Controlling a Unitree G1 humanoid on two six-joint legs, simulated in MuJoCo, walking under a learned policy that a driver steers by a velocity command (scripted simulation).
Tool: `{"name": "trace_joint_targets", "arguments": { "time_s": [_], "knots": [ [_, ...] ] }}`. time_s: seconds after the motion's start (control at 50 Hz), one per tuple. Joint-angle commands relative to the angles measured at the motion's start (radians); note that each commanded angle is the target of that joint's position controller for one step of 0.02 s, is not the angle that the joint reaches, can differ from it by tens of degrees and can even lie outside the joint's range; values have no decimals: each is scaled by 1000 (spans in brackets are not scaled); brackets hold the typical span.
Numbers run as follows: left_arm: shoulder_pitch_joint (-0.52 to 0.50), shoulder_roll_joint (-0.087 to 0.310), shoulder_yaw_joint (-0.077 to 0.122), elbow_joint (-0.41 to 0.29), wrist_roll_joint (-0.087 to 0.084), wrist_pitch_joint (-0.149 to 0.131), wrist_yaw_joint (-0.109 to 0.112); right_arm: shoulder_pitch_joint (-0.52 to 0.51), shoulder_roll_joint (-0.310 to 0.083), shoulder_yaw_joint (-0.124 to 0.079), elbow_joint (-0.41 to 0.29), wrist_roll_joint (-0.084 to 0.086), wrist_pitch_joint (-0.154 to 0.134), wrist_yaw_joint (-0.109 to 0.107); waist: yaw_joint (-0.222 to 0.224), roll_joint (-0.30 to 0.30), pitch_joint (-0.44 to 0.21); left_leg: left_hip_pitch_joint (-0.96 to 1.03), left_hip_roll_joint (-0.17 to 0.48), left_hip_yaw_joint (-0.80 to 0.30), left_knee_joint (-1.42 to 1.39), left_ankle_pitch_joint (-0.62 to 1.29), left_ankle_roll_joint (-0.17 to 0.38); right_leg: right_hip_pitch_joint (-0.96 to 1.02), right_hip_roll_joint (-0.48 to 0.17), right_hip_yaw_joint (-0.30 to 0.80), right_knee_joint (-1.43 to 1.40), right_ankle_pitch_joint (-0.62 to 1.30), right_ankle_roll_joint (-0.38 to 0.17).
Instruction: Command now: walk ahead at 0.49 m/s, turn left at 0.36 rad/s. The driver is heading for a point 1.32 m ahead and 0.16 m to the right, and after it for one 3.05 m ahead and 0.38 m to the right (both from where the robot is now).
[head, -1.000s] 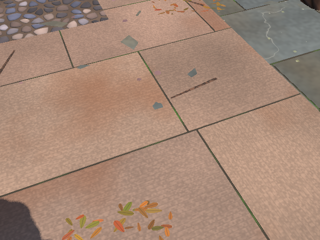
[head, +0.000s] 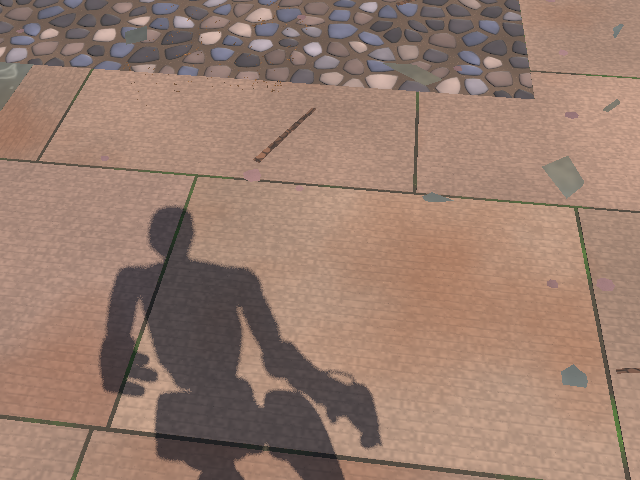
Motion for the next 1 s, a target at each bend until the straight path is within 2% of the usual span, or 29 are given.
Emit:
{"name": "trace_joint_targets", "arguments": {
  "time_s": [0.02, 0.1, 0.18, 0.24, 0.28, 0.3, 0.32, 0.34, 0.36, 0.38, 0.4, 0.42, 0.44, 0.46, 0.48, 0.52, 0.58, 0.68, 0.74, 0.8, 0.84, 0.86, 0.88, 0.9, 0.92, 0.94, 0.96, 0.98, 1.0],
  "knots": [
    [50, 74, 18, -8, 1, -12, -10, 44, -23, -8, -66, 1, -5, 4, -9, -102, -43, -167, 106, -26, -36, 47, 4, 155, -266, 295, -268, -4, -188],
    [83, 137, 34, 24, -14, -15, -9, -79, -15, 8, -122, -24, -9, 8, 1, -76, -9, -226, 143, 10, -263, 175, -14, 152, -280, 208, -317, 100, -217],
    [126, 170, 37, 42, -27, 5, -5, -216, -17, 19, -156, -16, -25, 25, 47, -88, 6, -153, 110, 73, -507, 343, -23, 150, -238, 105, -298, 126, -173],
    [188, 185, 35, 69, -38, 19, -6, -300, -37, 17, -192, -5, -27, 35, 75, -105, 19, -136, 91, 87, -600, 334, -16, 215, -270, 114, -266, 86, -154],
    [199, 195, 37, 81, -41, 32, -5, -320, -56, 12, -210, -4, -31, 43, 66, -115, 23, -117, 76, 96, -649, 276, 8, 267, -300, 127, -229, 83, -137],
    [193, 201, 37, 83, -42, 39, -4, -296, -67, 6, -208, -5, -33, 45, 42, -119, 13, -66, 61, 111, -680, 258, 22, 278, -305, 124, -191, 120, -126],
    [180, 202, 35, 83, -42, 44, -2, -226, -88, -8, -189, -11, -34, 44, -5, -116, -23, 46, 31, 136, -715, 252, 39, 271, -284, 98, -102, 244, -105],
    [185, 176, 24, 82, -35, 47, 0, -78, -135, -35, -143, -15, -33, 36, -69, -90, -109, 245, 13, 141, -729, 247, 67, 228, -231, 48, 84, 360, -77],
    [179, 123, 0, 51, -10, 43, 4, 117, -225, -64, -111, -25, -28, 24, -143, 42, -255, 530, 209, -87, -731, 260, 136, 35, -167, -18, 423, 163, -28],
    [278, 6, -34, 30, -13, 19, -1, 159, -309, -77, -101, -30, -23, 27, -80, 303, -345, 793, 407, -549, -867, 106, 291, -347, -3, 9, 750, -399, 21],
    [234, 121, -7, 43, -37, 1, -6, 161, -206, -53, -102, -21, -28, 32, -109, 181, -320, 759, 399, -614, -928, 23, 282, -462, -51, 131, 878, -432, 7],
    [156, 160, 5, 17, -54, -7, -9, 87, -161, -37, -113, -20, -33, 34, -88, 134, -200, 651, 367, -467, -929, 86, 241, -508, -101, 123, 885, -337, -13],
    [116, 149, 4, 13, -44, -4, -3, 11, -130, -27, -126, -21, -34, 37, -58, 59, -147, 530, 319, -346, -943, 187, 216, -466, -144, 107, 844, -246, -11],
    [99, 136, 7, 12, -26, 4, 0, -41, -101, -19, -133, -24, -34, 42, -31, 36, -100, 427, 279, -263, -974, 260, 201, -423, -169, 108, 781, -187, -4],
    [114, 122, 9, 14, -23, 16, -1, -66, -84, -15, -132, -30, -38, 44, 1, 52, -87, 359, 253, -209, -1007, 305, 192, -361, -189, 115, 744, -149, 1],
    [127, 87, 5, 18, -21, 39, -1, -62, -90, -19, -115, -27, -51, 45, 25, 42, -73, 301, 234, -142, -1051, 389, 202, -320, -187, 105, 698, -105, 15],
    [44, 74, 4, -14, -10, 51, 4, -15, -116, -29, -78, -26, -56, 33, 17, 11, -28, 307, 229, -75, -1084, 467, 207, -390, -185, 104, 563, 9, 36],
    [-128, 47, -7, -59, -15, 40, -12, 54, -138, -31, -30, -19, -43, 13, -39, 21, 17, 329, 193, 18, -1103, 412, 162, -358, -145, 67, 268, 236, 33],
    [-218, 50, -10, -92, -22, 34, -25, 111, -148, -33, 8, -13, -34, 10, -71, 23, 45, 397, 219, 18, -1084, 381, 157, -360, -125, 55, 179, 235, 22],
    [-263, 63, -9, -123, -26, 25, -43, 128, -155, -37, 36, -9, -21, 5, -69, 33, 60, 491, 261, 6, -1032, 425, 143, -375, -115, 57, 123, 149, -11],
    [-232, 82, -3, -122, -25, 19, -50, 114, -167, -41, 43, -8, -11, 1, -41, 49, 35, 525, 271, 8, -975, 544, 124, -299, -92, 36, 98, 77, -36],
    [-174, 101, 8, -109, -23, 18, -48, 96, -177, -43, 41, -9, -7, 0, -5, 64, -4, 526, 259, 21, -907, 706, 112, -198, -61, 8, 88, 52, -53],
    [-43, 133, 28, -68, -20, 18, -42, 79, -170, -39, 39, -12, 0, -2, 63, 58, -83, 500, 215, 58, -756, 854, 90, -17, -23, -24, 69, 64, -78],
    [142, 192, 52, -21, -15, 20, -31, 77, -144, -25, 23, -22, 1, -5, 133, 22, -213, 343, 165, 94, -516, 757, 56, 280, -102, 59, 110, 109, -126],
    [272, 294, 78, -2, 3, 27, -23, 196, -34, 9, 5, -25, -17, 6, 112, -208, -378, -83, 10, 132, -97, 324, -24, 706, -372, 508, 78, -28, -286],
    [288, 231, 58, 9, -12, 31, -25, 190, -41, 12, 23, -16, -43, 11, 119, -281, -451, -239, -51, -18, 71, -202, -24, 763, -439, 799, -92, -131, -322],
    [213, 180, 41, 0, -21, 31, -23, 96, -135, -15, -2, 12, -57, 17, 114, -213, -286, -338, 13, -41, 137, -163, -8, 640, -404, 668, -114, -185, -263],
    [132, 149, 32, -18, -21, 33, -21, 21, -140, -15, -24, 16, -61, 14, 86, -139, -178, -335, 70, -4, 98, -66, 2, 478, -369, 524, -133, -135, -227],
    [70, 119, 23, -24, -15, 31, -25, -20, -128, -17, -31, 1, -57, 8, 53, -82, -100, -294, 108, 16, 30, 8, -1, 327, -326, 426, -168, -55, -209]
  ]
}}
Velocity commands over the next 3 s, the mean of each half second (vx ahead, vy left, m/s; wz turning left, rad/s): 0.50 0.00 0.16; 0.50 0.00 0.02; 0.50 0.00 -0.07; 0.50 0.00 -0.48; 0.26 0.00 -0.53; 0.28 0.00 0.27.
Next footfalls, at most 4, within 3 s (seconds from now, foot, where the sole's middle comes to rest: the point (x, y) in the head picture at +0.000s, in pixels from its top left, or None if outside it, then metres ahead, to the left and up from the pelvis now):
0.36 left None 0.34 0.17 -0.77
0.90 right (359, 391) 0.66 -0.05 -0.77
1.44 left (254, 282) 0.95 0.20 -0.77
2.00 right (366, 210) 1.20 -0.09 -0.77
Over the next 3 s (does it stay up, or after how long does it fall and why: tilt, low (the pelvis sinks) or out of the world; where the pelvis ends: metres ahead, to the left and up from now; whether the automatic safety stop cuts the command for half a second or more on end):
stays up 1.39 -0.10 0.01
